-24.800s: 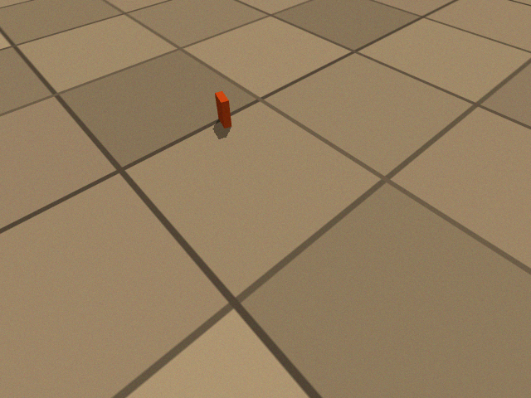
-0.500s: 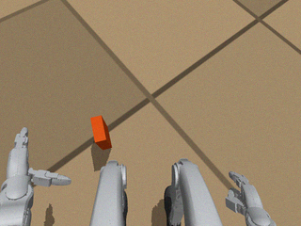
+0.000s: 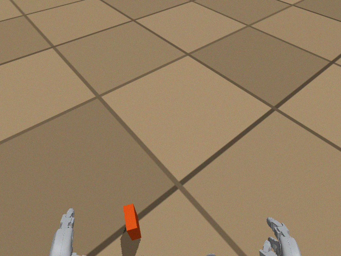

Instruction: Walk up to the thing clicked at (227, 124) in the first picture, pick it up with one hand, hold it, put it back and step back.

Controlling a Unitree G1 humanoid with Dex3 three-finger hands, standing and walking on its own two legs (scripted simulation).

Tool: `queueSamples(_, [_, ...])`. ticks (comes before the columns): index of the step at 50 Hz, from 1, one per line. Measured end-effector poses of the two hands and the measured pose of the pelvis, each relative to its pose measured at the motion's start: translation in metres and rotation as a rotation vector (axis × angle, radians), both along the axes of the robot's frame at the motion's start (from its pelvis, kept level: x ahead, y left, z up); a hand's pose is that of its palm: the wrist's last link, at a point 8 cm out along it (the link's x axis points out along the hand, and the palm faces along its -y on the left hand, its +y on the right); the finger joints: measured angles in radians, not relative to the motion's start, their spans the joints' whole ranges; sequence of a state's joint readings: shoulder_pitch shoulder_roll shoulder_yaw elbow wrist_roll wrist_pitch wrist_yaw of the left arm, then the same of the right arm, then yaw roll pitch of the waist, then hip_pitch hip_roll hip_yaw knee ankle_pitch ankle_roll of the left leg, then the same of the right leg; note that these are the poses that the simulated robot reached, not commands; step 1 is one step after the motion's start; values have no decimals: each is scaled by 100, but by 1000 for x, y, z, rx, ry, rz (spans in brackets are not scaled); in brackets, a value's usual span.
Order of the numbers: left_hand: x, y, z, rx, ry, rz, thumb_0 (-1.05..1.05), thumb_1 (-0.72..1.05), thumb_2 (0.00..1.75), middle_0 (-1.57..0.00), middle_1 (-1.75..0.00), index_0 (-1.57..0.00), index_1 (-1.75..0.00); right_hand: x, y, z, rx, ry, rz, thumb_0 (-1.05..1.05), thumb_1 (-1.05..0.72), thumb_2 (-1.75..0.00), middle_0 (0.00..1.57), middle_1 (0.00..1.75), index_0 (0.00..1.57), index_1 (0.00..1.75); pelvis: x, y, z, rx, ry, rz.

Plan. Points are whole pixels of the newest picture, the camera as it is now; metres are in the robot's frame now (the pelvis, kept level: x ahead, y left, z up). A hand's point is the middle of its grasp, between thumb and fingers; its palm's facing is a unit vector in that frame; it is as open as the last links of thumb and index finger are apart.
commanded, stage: home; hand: left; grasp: from the side
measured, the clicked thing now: (132, 222) +0.39 +0.19 -0.61
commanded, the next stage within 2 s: stand in 1.84 s
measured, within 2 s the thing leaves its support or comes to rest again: neither
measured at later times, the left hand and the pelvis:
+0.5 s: hand (95, 255) +0.17 +0.17 -0.04, palm faces +0.12 -0.95 -0.30, open 17.2 cm; pelvis +0.00 -0.01 +0.02, yaw +1 degrees
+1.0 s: hand out of the picture +0.16 +0.17 -0.04, palm faces +0.11 -0.95 -0.29, open 17.4 cm; pelvis +0.00 -0.01 +0.02, yaw +1 degrees
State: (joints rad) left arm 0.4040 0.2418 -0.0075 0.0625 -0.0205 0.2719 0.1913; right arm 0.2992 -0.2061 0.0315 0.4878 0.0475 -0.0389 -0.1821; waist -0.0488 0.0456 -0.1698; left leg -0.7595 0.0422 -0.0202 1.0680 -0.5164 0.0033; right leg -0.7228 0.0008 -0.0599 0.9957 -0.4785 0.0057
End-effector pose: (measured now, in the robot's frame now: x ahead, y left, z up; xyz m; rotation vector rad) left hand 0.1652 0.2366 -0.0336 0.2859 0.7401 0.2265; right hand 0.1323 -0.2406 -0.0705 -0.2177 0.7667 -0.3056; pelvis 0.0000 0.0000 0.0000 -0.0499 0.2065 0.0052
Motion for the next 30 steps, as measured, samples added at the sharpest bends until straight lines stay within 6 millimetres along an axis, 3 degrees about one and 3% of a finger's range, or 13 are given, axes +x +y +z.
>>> queueSamples(7, [-11,-9,26,-16,-40,-13,-1,-52,7,-5,-6,-6,-6,15,11,15,22,-79,31,1,-90,-90,20,30,20,30,4,1,11,6,-52,1])
queueSamples(17, [-25,-13,19,-38,3,14,-1,-50,8,-6,-7,-6,-7,26,6,25,-3,-104,98,1,-90,-89,20,30,20,30,-1,-6,15,13,-73,11])
queueSamples(30, [-19,-23,23,-43,-14,3,-1,-51,8,-6,-7,-6,-7,17,-8,24,-9,-91,72,1,-90,-89,20,30,20,30,0,-13,18,18,-85,12])
